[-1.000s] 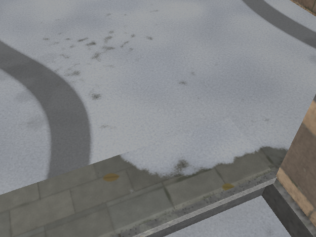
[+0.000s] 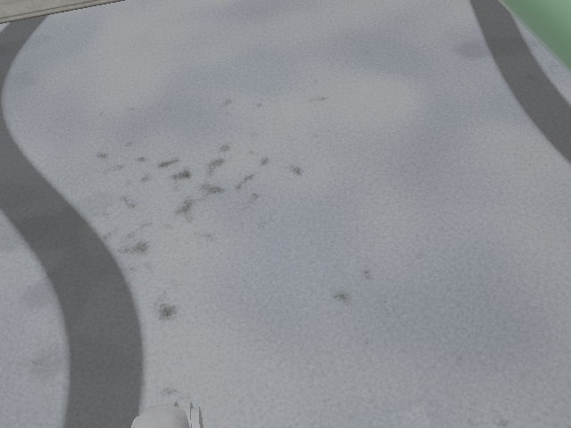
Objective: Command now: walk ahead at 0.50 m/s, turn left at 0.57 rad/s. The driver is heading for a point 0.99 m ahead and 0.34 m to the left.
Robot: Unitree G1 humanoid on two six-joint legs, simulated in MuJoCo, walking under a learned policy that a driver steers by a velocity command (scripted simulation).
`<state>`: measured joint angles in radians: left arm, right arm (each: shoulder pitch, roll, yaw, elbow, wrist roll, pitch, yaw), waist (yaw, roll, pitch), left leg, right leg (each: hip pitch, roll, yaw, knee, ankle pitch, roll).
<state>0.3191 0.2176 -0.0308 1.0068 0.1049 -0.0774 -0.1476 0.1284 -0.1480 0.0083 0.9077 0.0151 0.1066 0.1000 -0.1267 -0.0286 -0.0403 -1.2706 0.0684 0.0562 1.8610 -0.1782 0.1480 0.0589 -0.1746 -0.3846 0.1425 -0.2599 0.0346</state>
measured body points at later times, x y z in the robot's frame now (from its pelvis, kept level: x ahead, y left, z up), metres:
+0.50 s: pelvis +0.25 +0.13 +0.11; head +0.26 +0.11 +0.56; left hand +0.43 +0.39 +0.07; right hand +0.21 -0.10 -0.04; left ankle +0.14 +0.17 -0.59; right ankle +0.39 +0.01 -0.46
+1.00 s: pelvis +0.49 +0.26 +0.13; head +0.49 +0.27 +0.58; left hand +0.36 +0.49 +0.00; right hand +0.81 +0.20 +0.08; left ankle +0.54 +0.43 -0.58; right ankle +0.47 +0.06 -0.59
